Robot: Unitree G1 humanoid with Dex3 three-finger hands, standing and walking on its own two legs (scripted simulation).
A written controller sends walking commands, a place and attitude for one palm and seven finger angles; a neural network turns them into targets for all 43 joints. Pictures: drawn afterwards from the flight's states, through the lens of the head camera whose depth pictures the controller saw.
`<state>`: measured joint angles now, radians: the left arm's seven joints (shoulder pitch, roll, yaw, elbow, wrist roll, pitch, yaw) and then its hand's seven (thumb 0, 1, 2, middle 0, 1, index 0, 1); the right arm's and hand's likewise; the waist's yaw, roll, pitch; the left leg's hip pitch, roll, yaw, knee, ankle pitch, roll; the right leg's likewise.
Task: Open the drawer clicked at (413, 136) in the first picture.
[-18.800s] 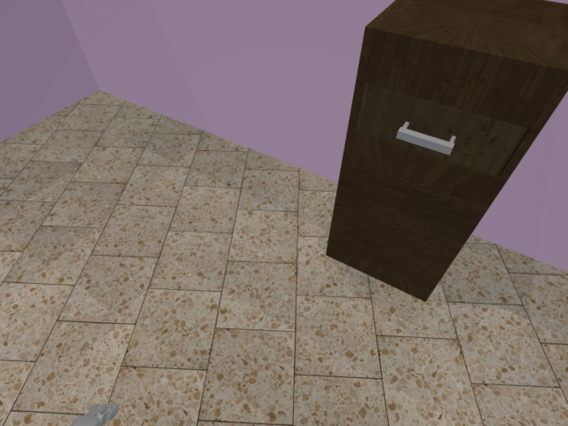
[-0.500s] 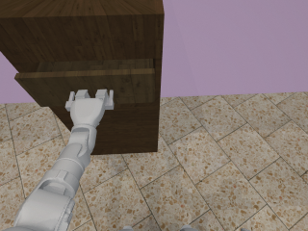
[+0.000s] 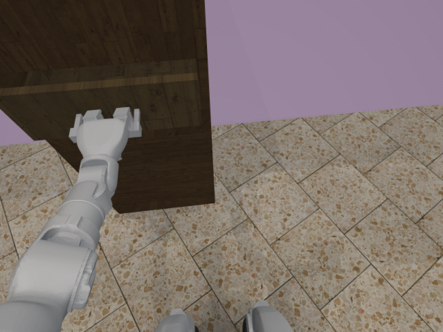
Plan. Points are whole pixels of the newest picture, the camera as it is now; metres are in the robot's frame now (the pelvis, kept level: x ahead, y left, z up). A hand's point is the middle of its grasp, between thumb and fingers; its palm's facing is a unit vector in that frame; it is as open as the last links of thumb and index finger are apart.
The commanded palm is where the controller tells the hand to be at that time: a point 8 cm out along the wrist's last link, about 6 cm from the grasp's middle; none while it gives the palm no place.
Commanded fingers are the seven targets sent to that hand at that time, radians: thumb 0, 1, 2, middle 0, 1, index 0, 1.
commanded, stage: pull the drawer open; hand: left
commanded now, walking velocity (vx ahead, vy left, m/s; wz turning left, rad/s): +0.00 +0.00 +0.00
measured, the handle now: (107, 124) +0.52 +0.21 +0.01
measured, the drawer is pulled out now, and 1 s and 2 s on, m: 0.06 0.12 0.30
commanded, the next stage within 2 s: none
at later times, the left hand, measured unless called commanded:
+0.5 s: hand (112, 179) +0.41 +0.19 -0.01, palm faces -0.02 -0.07 -1.00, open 5.9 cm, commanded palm +0.38 +0.19 +0.04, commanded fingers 0.00 0.90 0.90 -0.40 -1.35 -0.40 -1.35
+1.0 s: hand (111, 182) +0.40 +0.19 -0.01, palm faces -0.05 -0.02 -1.00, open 5.7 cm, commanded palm +0.36 +0.18 +0.04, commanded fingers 0.00 0.90 0.90 -0.40 -1.35 -0.40 -1.35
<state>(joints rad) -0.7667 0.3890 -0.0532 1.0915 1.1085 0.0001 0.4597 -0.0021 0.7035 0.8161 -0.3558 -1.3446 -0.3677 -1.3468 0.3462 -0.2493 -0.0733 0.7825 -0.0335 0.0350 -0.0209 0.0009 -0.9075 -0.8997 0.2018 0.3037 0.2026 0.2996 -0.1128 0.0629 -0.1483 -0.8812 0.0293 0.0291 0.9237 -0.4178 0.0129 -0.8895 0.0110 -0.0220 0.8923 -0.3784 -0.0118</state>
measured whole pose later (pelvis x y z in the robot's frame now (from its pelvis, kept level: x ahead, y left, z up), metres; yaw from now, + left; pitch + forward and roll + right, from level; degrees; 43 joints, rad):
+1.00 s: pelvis +0.02 -0.01 +0.01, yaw +1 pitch +16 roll +0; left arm -0.46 0.28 -0.13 0.81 1.11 0.04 0.45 0.00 0.70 0.81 -0.35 -1.35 -0.39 -1.34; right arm 0.22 -0.21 -0.06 0.72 -0.02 0.07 -0.04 0.00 -0.91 -0.90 0.20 0.30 0.20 0.30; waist -0.02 0.06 -0.14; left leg -0.71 0.02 0.02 0.85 -0.42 0.00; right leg -0.72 0.00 -0.03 0.84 -0.40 -0.02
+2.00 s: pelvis +0.03 -0.02 +0.01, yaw -1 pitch +12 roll +1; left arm 0.46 0.26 -0.17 -0.01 1.14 0.02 0.53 0.04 0.71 0.77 -0.26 -1.34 -0.38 -1.29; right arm 0.09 -0.20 0.00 0.59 -0.05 0.05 0.04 0.01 -0.91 -0.90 0.20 0.30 0.20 0.30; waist 0.06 0.03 -0.14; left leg -0.61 0.03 0.05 0.88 -0.48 -0.01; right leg -0.65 0.02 0.00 0.90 -0.46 -0.03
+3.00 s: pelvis +0.00 -0.01 +0.01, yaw +1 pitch +10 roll +0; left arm 0.21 0.24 -0.23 0.17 1.12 0.11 0.51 0.00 -0.49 0.30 -0.31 -1.20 -0.34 -1.22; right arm 0.11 -0.21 -0.02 0.64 -0.04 0.06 -0.03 0.01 -0.91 -0.90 0.20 0.30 0.20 0.30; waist 0.06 0.05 -0.12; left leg -0.62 0.01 0.02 0.87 -0.43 0.00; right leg -0.64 0.00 -0.02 0.88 -0.41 -0.02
